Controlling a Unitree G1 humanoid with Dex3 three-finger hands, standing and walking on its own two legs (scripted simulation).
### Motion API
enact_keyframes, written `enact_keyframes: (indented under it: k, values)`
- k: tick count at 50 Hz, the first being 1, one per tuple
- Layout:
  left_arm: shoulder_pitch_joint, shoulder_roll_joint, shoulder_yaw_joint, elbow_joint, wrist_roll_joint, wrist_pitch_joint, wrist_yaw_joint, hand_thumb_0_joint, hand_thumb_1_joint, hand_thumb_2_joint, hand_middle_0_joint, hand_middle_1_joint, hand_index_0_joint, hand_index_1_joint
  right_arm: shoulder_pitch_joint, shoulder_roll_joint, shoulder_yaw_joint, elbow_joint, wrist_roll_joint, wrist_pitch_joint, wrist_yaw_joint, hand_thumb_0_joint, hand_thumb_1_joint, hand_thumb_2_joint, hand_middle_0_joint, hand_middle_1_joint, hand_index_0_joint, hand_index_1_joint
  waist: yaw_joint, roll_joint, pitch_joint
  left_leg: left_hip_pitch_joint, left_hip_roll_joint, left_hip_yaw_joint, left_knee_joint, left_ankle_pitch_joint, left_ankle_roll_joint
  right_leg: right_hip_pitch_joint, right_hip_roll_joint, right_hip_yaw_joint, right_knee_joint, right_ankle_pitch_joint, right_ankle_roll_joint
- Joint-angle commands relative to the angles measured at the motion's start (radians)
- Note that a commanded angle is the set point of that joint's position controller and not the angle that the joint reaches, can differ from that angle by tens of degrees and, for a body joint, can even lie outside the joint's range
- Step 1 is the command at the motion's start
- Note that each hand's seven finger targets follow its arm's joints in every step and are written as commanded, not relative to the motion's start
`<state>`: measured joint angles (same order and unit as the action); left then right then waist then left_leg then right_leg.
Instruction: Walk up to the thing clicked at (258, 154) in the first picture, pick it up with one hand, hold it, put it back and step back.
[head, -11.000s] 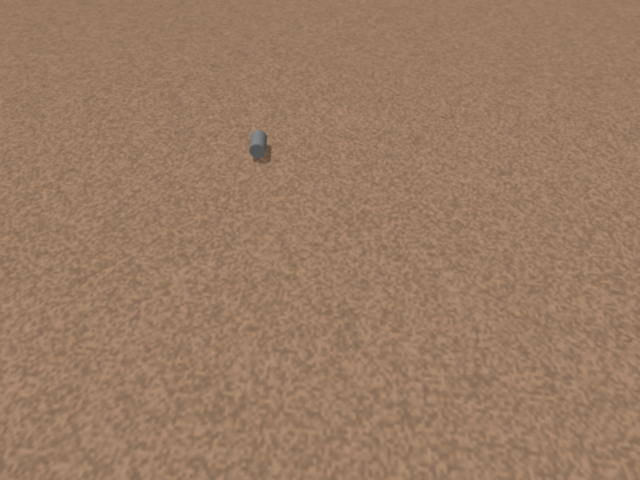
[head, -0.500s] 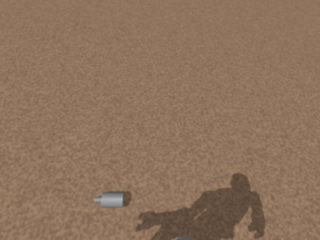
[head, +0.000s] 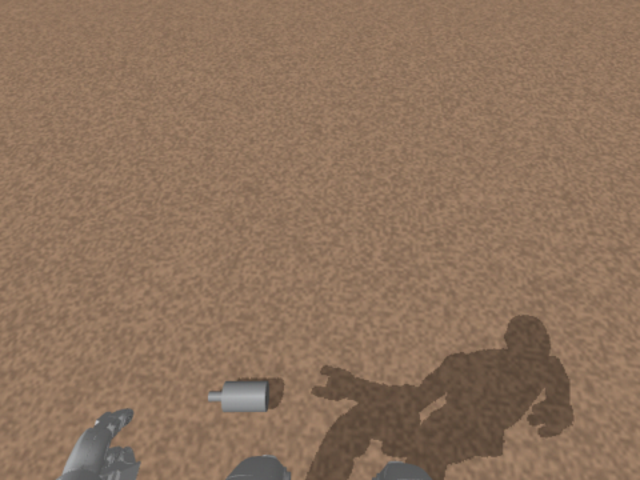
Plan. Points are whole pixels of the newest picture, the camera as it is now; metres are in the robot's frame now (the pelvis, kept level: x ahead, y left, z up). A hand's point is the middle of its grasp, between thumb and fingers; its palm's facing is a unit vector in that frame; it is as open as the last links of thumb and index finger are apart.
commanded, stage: walk up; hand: left
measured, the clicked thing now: (238, 396) +0.39 +0.25 -0.71
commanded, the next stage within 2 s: stand in 1.06 s
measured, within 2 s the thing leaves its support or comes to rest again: neither
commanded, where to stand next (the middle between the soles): +0.00 +0.00 m, yaw +0 degrees
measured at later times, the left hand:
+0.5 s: hand out of the picture +0.02 +0.28 -0.14, palm faces -0.08 -0.92 -0.39, open 7.4 cm
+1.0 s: hand out of the picture +0.06 +0.27 -0.16, palm faces -0.02 -0.92 -0.39, open 7.4 cm
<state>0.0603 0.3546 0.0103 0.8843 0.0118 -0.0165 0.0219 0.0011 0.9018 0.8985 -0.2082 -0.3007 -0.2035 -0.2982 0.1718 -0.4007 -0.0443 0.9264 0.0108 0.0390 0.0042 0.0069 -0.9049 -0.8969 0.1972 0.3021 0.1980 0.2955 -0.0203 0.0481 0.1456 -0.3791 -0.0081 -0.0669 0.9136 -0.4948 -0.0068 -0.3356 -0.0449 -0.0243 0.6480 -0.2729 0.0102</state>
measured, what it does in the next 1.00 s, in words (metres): steps on the spot: left foot, then right foot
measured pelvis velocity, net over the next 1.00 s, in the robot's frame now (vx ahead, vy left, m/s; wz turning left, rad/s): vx -0.05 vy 0.00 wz -0.03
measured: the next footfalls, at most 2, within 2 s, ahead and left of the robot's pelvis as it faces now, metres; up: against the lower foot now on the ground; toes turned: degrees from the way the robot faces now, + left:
left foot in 0.06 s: +0.05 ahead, +0.13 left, +0.00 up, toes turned +0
right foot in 0.44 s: -0.02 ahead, -0.13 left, +0.00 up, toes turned -4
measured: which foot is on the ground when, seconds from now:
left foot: up 0.00-0.04, down 0.06-0.46, up 0.48-0.76, down 0.78-1.00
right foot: down 0.00-0.08, up 0.10-0.42, down 0.44-0.80, up 0.82-1.00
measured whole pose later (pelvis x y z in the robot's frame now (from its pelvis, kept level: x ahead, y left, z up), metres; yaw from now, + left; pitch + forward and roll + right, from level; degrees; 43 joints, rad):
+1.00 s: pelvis -0.05 +0.00 -0.01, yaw -2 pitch -3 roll +0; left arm 0.15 0.39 0.03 0.89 -0.02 0.03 0.01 0.00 0.91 0.90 -0.21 -0.30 -0.20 -0.30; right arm 0.03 -0.35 -0.03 0.83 -0.02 0.04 0.01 0.01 -0.90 -0.90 0.20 0.30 0.20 0.30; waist 0.01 0.00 0.17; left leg -0.47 0.01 0.03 0.63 -0.11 0.04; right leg -0.35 0.02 0.04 1.00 -0.57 -0.03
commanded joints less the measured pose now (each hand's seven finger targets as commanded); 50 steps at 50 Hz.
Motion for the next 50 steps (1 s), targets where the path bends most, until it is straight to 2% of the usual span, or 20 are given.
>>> enact_keyframes:
  k: [1,3,4,5,9,13,18,21,22,23,24,31,34,37,38,39,40,41,46,50]
  values:
    - [-0.051,0.294,0.084,-0.079,-0.006,0.024,0.026,0.000,0.900,0.900,-0.200,-0.300,-0.200,-0.300,0.152,-0.187,-0.056,-0.009,-0.010,-0.017,-0.022,0.000,-0.900,-0.900,0.200,0.300,0.200,0.300,-0.028,-0.244,-0.207,0.080,-0.016,0.103,-0.210,0.158,0.005,0.080,-0.194,0.131,0.017,0.614,-0.191]
    - [-0.043,0.248,0.075,-0.088,-0.027,0.044,0.025,0.000,0.900,0.900,-0.200,-0.300,-0.200,-0.300,0.114,-0.239,-0.073,-0.024,-0.032,-0.025,-0.022,0.000,-0.900,-0.900,0.200,0.300,0.200,0.300,-0.023,-0.058,-0.186,0.144,0.086,-0.037,-0.410,0.605,0.045,-0.034,-0.084,0.088,0.179,0.330,-0.096]
    - [-0.024,0.204,0.066,-0.095,-0.041,0.052,0.032,0.000,0.900,0.900,-0.200,-0.300,-0.200,-0.300,0.056,-0.319,-0.088,-0.070,-0.045,-0.026,-0.017,0.000,-0.900,-0.900,0.200,0.300,0.200,0.300,-0.011,0.134,-0.180,0.166,0.290,-0.323,-0.472,0.864,0.153,-0.153,0.073,0.035,0.365,-0.021,-0.035]
    - [-0.049,0.239,0.084,-0.083,-0.032,0.062,0.046,0.000,0.900,0.900,-0.200,-0.300,-0.200,-0.300,0.046,-0.377,-0.101,-0.084,-0.029,-0.027,-0.012,0.000,-0.900,-0.900,0.200,0.300,0.200,0.300,-0.047,0.210,-0.224,0.109,0.406,-0.480,-0.501,0.951,0.290,-0.115,0.130,0.131,0.538,-0.419,-0.037]
    - [0.054,0.238,0.087,-0.023,-0.027,0.056,0.030,0.000,0.900,0.900,-0.200,-0.300,-0.200,-0.300,-0.031,-0.247,-0.074,-0.090,-0.027,-0.055,-0.043,0.000,-0.900,-0.900,0.200,0.300,0.200,0.300,0.044,0.067,-0.232,0.231,0.277,-0.214,-0.397,0.704,0.221,-0.187,0.088,0.213,0.616,-0.247,-0.044]
    - [0.022,0.250,0.092,-0.025,0.011,0.030,-0.024,0.000,0.900,0.900,-0.200,-0.300,-0.200,-0.300,0.079,-0.282,-0.087,-0.070,-0.049,-0.088,-0.029,0.000,-0.900,-0.900,0.200,0.300,0.200,0.300,-0.039,0.075,-0.242,0.366,0.264,-0.291,-0.518,0.015,0.216,-0.173,0.053,0.119,0.249,-0.273,-0.009]
    - [0.103,0.270,0.112,-0.011,0.029,0.003,-0.050,0.000,0.900,0.900,-0.200,-0.300,-0.200,-0.300,0.105,-0.328,-0.101,-0.095,-0.055,-0.089,-0.002,0.000,-0.900,-0.900,0.200,0.300,0.200,0.300,-0.029,0.129,-0.105,0.216,0.300,-0.323,-0.609,-0.140,0.252,-0.106,0.035,0.041,0.111,-0.337,-0.049]
    - [0.292,0.226,0.113,0.040,0.025,-0.022,-0.051,0.000,0.900,0.900,-0.200,-0.300,-0.200,-0.300,-0.001,-0.288,-0.086,-0.128,-0.046,-0.072,0.012,0.000,-0.900,-0.900,0.200,0.300,0.200,0.300,0.076,0.118,-0.137,0.045,0.203,-0.123,-0.472,0.026,0.174,0.206,0.056,-0.041,-0.217,-0.124,-0.078]
    - [0.352,0.261,0.125,0.053,0.033,-0.035,-0.041,0.000,0.900,0.900,-0.200,-0.300,-0.200,-0.300,-0.005,-0.207,-0.061,-0.139,-0.036,-0.066,0.011,0.000,-0.900,-0.900,0.200,0.300,0.200,0.300,0.106,-0.020,-0.140,-0.094,0.126,-0.034,-0.273,0.075,0.108,0.355,0.012,0.082,-0.310,-0.139,-0.090]
    - [0.353,0.358,0.147,0.031,0.043,-0.045,-0.032,0.000,0.900,0.900,-0.200,-0.300,-0.200,-0.300,-0.024,-0.119,-0.031,-0.176,-0.024,-0.067,0.011,0.000,-0.900,-0.900,0.200,0.300,0.200,0.300,0.115,-0.283,-0.085,-0.367,-0.042,0.079,-0.003,-0.049,0.030,0.399,-0.232,0.538,-0.444,-0.352,-0.162]
    - [0.290,0.406,0.149,-0.006,0.040,-0.044,-0.032,0.000,0.900,0.900,-0.200,-0.300,-0.200,-0.300,-0.074,-0.203,-0.052,-0.169,-0.029,-0.068,-0.003,0.000,-0.900,-0.900,0.200,0.300,0.200,0.300,0.118,-0.177,0.009,-0.384,-0.023,-0.051,0.065,-0.063,0.026,0.261,-0.363,0.654,-0.463,-0.375,-0.267]
    - [0.215,0.285,0.102,-0.050,0.004,-0.065,-0.012,0.000,0.900,0.900,-0.200,-0.300,-0.200,-0.300,0.062,-0.169,-0.045,-0.095,-0.019,-0.063,0.017,0.000,-0.900,-0.900,0.200,0.300,0.200,0.300,0.031,-0.170,0.003,-0.108,0.019,-0.031,-0.091,0.165,0.007,0.188,-0.193,0.101,-0.289,0.551,-0.163]
    - [0.163,0.277,0.085,-0.066,-0.018,-0.035,0.001,0.000,0.900,0.900,-0.200,-0.300,-0.200,-0.300,0.042,-0.163,-0.042,-0.086,-0.007,-0.053,0.010,0.000,-0.900,-0.900,0.200,0.300,0.200,0.300,0.033,-0.237,-0.037,0.028,0.003,0.077,-0.186,0.261,0.016,0.141,-0.171,0.048,-0.180,0.752,-0.144]
    - [0.137,0.271,0.074,-0.073,-0.032,0.001,0.016,0.000,0.900,0.900,-0.200,-0.300,-0.200,-0.300,0.060,-0.177,-0.045,-0.067,-0.009,-0.047,-0.001,0.000,-0.900,-0.900,0.200,0.300,0.200,0.300,0.001,-0.176,-0.087,0.168,-0.012,0.102,-0.386,0.503,0.038,0.100,-0.119,0.017,0.003,0.629,-0.097]
    - [0.150,0.253,0.067,-0.080,-0.039,0.005,0.018,0.000,0.900,0.900,-0.200,-0.300,-0.200,-0.300,0.076,-0.231,-0.061,-0.071,-0.016,-0.048,-0.007,0.000,-0.900,-0.900,0.200,0.300,0.200,0.300,-0.010,-0.079,-0.136,0.243,0.034,0.056,-0.374,0.847,0.061,0.073,-0.072,0.010,0.080,0.516,-0.058]
    - [0.170,0.224,0.063,-0.087,-0.055,0.008,0.022,0.000,0.900,0.900,-0.200,-0.300,-0.200,-0.300,0.093,-0.286,-0.078,-0.078,-0.022,-0.046,-0.014,0.000,-0.900,-0.900,0.200,0.300,0.200,0.300,-0.020,0.035,-0.200,0.323,0.179,-0.091,-0.398,1.122,0.141,0.015,0.022,0.006,0.256,0.331,-0.023]
    - [0.229,0.210,0.065,-0.080,-0.069,0.022,0.028,0.000,0.900,0.900,-0.200,-0.300,-0.200,-0.300,0.105,-0.314,-0.080,-0.093,-0.005,-0.048,-0.015,0.000,-0.900,-0.900,0.200,0.300,0.200,0.300,-0.015,0.152,-0.322,0.388,0.346,-0.338,-0.431,1.279,0.293,-0.018,0.123,0.019,0.457,-0.216,-0.010]
    - [0.211,0.231,0.071,-0.052,-0.052,0.041,0.037,0.000,0.900,0.900,-0.200,-0.300,-0.200,-0.300,0.096,-0.304,-0.085,-0.092,0.005,-0.043,-0.019,0.000,-0.900,-0.900,0.200,0.300,0.200,0.300,-0.020,0.099,-0.339,0.290,0.374,-0.380,-0.455,1.104,0.318,0.025,0.101,0.123,0.557,-0.411,-0.030]
    - [0.285,0.240,0.083,0.011,-0.035,0.053,0.019,0.000,0.900,0.900,-0.200,-0.300,-0.200,-0.300,-0.115,-0.231,-0.067,-0.157,-0.028,-0.017,-0.026,0.000,-0.900,-0.900,0.200,0.300,0.200,0.300,0.047,0.080,-0.208,0.041,0.248,-0.182,-0.546,0.188,0.222,0.001,0.060,0.088,0.475,-0.278,-0.043]
    - [0.336,0.230,0.107,0.042,-0.004,0.042,-0.005,0.000,0.900,0.900,-0.200,-0.300,-0.200,-0.300,-0.102,-0.267,-0.083,-0.158,-0.049,-0.006,-0.007,0.000,-0.900,-0.900,0.200,0.300,0.200,0.300,0.040,0.149,-0.215,-0.018,0.275,-0.250,-0.596,-0.082,0.191,0.116,0.057,-0.011,0.105,-0.294,-0.038]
